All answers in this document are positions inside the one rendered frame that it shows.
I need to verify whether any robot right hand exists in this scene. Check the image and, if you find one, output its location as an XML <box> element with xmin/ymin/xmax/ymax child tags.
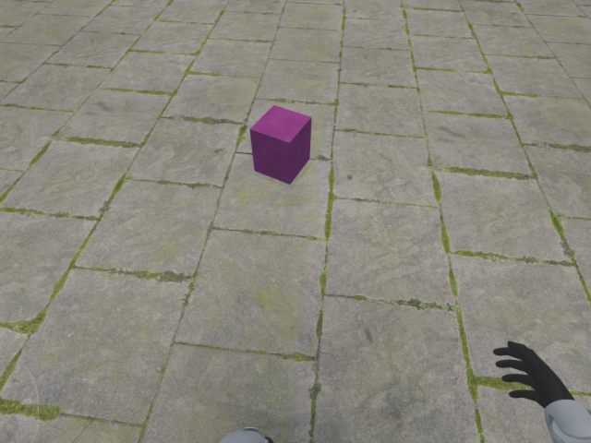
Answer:
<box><xmin>493</xmin><ymin>341</ymin><xmax>575</xmax><ymax>408</ymax></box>

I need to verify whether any robot left shin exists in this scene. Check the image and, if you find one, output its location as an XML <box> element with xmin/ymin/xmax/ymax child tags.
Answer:
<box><xmin>242</xmin><ymin>427</ymin><xmax>266</xmax><ymax>439</ymax></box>

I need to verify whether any carton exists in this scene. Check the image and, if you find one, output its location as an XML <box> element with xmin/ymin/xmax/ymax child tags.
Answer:
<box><xmin>249</xmin><ymin>105</ymin><xmax>311</xmax><ymax>185</ymax></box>

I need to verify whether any robot right forearm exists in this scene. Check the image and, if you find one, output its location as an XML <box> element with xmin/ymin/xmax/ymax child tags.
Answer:
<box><xmin>545</xmin><ymin>400</ymin><xmax>591</xmax><ymax>443</ymax></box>

